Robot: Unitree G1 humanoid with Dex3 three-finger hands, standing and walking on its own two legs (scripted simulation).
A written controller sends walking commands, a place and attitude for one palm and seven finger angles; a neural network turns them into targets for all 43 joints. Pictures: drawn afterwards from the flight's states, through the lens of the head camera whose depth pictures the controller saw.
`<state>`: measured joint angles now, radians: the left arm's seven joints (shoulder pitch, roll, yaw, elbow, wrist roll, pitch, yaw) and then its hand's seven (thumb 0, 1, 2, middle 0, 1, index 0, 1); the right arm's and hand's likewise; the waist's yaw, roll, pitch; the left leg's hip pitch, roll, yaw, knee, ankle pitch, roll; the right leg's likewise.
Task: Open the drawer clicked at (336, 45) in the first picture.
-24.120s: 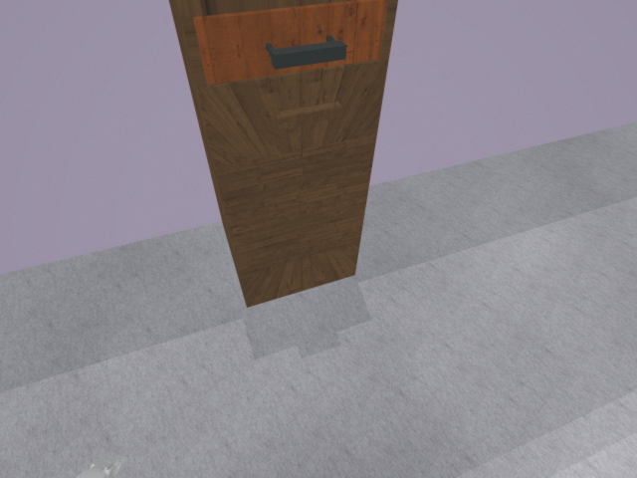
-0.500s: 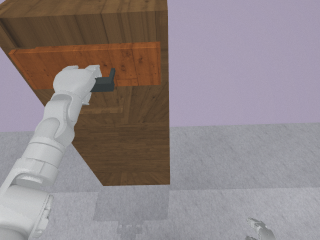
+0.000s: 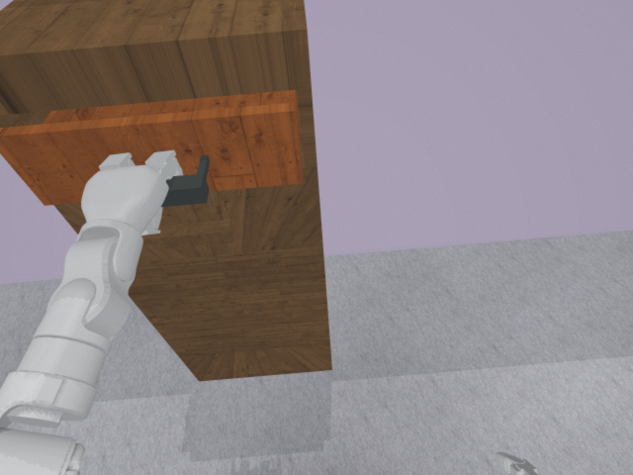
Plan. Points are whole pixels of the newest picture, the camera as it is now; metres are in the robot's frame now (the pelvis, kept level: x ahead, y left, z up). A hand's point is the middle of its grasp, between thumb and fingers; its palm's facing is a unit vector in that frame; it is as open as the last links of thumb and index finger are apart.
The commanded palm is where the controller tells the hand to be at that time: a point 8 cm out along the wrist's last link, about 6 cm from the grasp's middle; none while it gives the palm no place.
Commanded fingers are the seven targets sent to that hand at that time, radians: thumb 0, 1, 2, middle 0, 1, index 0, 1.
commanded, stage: pull the drawer open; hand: left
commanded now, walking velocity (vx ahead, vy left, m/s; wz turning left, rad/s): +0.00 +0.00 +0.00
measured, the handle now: (152, 180) +0.45 +0.23 +0.15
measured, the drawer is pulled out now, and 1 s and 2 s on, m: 0.04 0.18 0.30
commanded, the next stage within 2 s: open the thumb to release the handle in 1.82 s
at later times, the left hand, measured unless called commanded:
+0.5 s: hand (139, 248) +0.35 +0.22 +0.13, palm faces +0.03 -0.04 -1.00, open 5.9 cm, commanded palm +0.31 +0.22 +0.19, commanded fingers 0.00 0.90 0.90 -0.40 -1.35 -0.40 -1.35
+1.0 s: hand (121, 319) +0.26 +0.21 +0.13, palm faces +0.11 -0.11 -0.99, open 5.8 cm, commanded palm +0.21 +0.22 +0.19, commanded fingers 0.00 0.90 0.90 -0.40 -1.35 -0.40 -1.35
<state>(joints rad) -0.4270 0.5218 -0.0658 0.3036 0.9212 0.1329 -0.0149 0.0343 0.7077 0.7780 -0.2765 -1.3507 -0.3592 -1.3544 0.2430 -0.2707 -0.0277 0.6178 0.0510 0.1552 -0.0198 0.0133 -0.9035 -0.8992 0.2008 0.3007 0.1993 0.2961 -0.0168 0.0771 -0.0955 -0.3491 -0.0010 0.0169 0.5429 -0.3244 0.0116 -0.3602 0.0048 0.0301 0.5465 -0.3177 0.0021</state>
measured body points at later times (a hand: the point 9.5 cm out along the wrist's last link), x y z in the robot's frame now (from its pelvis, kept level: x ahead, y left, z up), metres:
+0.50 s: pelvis -0.01 -0.01 +0.00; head +0.00 -0.04 +0.45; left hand +0.34 +0.22 +0.18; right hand +0.21 -0.21 -0.10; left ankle -0.04 +0.11 -0.73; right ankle -0.03 -0.12 -0.73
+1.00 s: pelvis +0.00 +0.00 +0.00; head +0.00 -0.05 +0.45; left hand +0.25 +0.22 +0.18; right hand +0.22 -0.22 -0.10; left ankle -0.04 +0.11 -0.73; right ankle -0.03 -0.12 -0.73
